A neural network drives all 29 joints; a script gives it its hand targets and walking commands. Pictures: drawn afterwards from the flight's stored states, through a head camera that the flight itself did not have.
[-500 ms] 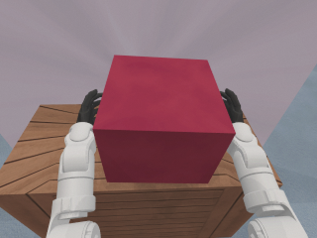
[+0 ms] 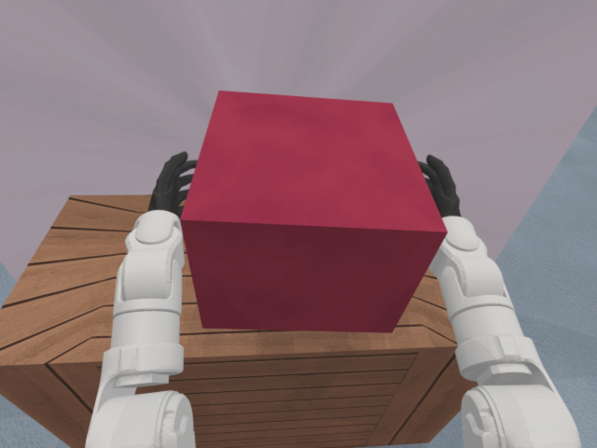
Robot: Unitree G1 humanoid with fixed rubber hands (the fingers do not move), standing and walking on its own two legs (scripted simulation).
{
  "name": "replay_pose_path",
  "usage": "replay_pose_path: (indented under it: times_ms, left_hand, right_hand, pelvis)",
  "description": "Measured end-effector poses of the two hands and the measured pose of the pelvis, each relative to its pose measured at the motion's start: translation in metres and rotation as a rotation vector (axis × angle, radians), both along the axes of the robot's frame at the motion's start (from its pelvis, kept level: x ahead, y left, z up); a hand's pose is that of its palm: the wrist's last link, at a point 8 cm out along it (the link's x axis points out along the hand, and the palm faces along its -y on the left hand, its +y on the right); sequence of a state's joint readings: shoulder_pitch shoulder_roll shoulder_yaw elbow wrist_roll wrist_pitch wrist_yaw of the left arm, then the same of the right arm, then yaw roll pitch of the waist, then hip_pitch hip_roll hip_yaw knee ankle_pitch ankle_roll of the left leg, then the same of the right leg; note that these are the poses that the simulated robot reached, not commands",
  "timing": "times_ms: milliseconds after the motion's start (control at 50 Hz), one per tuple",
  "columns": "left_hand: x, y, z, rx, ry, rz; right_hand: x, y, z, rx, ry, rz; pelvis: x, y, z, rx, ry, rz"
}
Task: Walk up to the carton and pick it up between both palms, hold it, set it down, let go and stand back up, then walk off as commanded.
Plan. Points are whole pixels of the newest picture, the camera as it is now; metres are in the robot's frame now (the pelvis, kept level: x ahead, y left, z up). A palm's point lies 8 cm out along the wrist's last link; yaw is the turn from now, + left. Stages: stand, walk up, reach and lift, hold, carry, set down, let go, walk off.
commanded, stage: reach and lift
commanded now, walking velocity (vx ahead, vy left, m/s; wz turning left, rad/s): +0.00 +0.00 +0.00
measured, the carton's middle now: (303, 208) +0.41 -0.01 +0.13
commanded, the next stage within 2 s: hold in 0.14 s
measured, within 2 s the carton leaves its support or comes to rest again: neither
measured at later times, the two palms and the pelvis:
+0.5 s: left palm (159, 212) +0.35 +0.18 +0.17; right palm (444, 207) +0.36 -0.18 +0.18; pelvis +0.01 +0.00 +0.00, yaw +0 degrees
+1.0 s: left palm (155, 205) +0.35 +0.18 +0.19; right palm (446, 201) +0.35 -0.18 +0.19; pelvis +0.00 +0.00 +0.00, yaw +0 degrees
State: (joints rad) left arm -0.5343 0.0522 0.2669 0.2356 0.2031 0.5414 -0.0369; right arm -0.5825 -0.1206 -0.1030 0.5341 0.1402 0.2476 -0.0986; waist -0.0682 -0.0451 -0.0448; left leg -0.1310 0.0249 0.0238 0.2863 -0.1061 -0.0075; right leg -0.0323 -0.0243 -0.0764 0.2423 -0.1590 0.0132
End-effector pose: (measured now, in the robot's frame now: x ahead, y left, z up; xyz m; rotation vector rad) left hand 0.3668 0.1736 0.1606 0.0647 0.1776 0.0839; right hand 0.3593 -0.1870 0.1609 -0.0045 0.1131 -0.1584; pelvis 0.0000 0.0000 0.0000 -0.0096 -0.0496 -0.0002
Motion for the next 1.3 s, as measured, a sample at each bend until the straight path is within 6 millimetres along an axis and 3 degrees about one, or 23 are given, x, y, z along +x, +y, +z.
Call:
replay_pose_path:
  times_ms: [300, 740, 1300]
  left_hand:
    - [-0.009, 0.003, 0.003, 0.005, -0.013, 0.024]
    - [-0.022, 0.005, 0.022, -0.015, -0.021, 0.031]
    - [-0.015, 0.004, 0.019, -0.006, -0.012, 0.025]
  right_hand:
    - [0.001, 0.003, 0.008, 0.014, -0.016, 0.022]
    - [-0.009, 0.005, 0.027, 0.028, -0.026, 0.023]
    - [-0.004, 0.004, 0.025, 0.019, -0.02, 0.023]
  pelvis:
    - [0.009, -0.003, 0.0, 0.0, -0.019, 0.001]
    - [-0.002, -0.005, 0.0, 0.003, -0.039, -0.006]
    - [0.005, -0.002, 0.0, 0.001, -0.031, -0.008]
